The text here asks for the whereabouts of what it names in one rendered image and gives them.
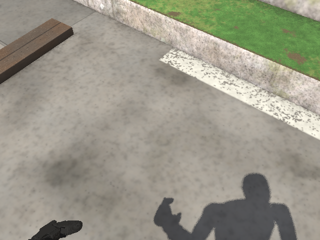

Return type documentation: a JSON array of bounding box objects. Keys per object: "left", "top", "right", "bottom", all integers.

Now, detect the left robot hand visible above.
[{"left": 28, "top": 220, "right": 83, "bottom": 240}]

